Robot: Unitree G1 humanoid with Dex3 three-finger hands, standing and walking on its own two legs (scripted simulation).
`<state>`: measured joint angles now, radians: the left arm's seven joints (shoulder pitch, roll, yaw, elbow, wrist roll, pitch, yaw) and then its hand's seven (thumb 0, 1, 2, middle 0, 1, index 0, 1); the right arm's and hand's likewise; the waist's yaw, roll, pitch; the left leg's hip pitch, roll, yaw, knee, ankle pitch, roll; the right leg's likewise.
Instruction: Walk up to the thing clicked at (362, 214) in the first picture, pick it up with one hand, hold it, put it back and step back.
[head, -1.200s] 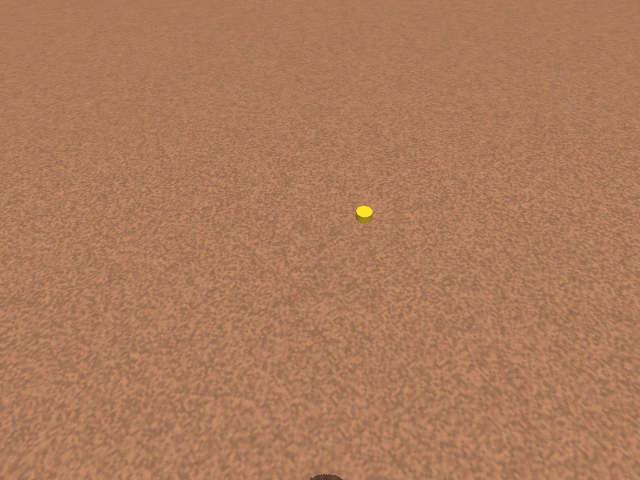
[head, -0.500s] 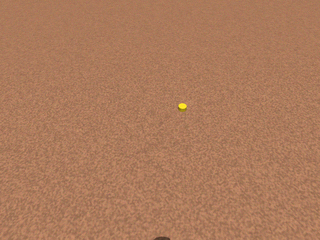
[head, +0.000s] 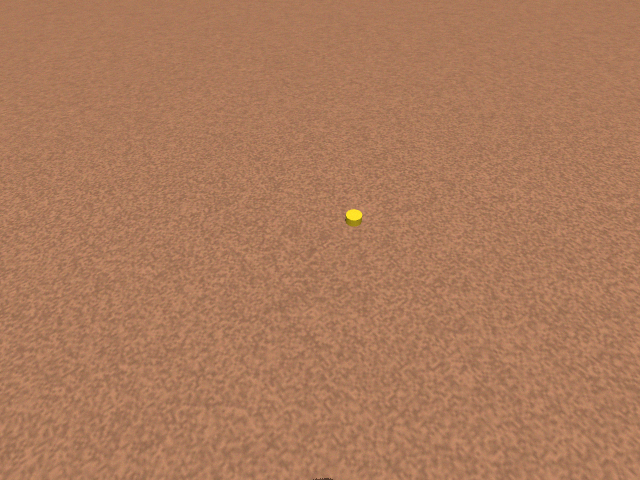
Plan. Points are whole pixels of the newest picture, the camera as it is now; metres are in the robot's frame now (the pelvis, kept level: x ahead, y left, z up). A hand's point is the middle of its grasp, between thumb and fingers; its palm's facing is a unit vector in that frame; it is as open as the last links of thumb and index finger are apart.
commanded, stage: walk up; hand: left
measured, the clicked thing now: (353, 217) +1.35 -0.10 -0.76
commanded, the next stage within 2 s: none
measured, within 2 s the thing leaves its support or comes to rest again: neither
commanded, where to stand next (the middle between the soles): +0.91 -0.23 m, yaw -15 degrees
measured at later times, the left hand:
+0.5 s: hand (220, 469) +0.19 +0.17 -0.15, palm faces -0.11 -0.94 -0.33, open 7.4 cm
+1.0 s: hand (273, 262) +0.56 +0.13 -0.14, palm faces -0.34 -0.86 -0.37, open 7.4 cm
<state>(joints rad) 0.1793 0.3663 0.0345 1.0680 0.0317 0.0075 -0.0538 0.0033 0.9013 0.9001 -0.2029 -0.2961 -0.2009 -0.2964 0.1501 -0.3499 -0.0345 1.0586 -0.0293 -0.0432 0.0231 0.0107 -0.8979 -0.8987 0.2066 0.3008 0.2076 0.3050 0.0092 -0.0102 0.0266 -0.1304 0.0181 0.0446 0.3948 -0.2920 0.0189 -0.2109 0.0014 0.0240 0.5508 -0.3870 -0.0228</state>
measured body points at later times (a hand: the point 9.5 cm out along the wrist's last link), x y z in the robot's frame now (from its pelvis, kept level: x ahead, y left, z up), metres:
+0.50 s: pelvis +0.15 -0.09 -0.01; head +0.15 -0.10 +0.44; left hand +0.20 +0.22 -0.13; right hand +0.20 -0.42 -0.12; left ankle +0.24 +0.02 -0.70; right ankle +0.13 -0.21 -0.74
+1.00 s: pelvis +0.37 -0.10 -0.01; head +0.40 -0.11 +0.44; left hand +0.58 +0.17 -0.11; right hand +0.28 -0.41 -0.12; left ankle +0.33 +0.02 -0.74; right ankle +0.47 -0.28 -0.71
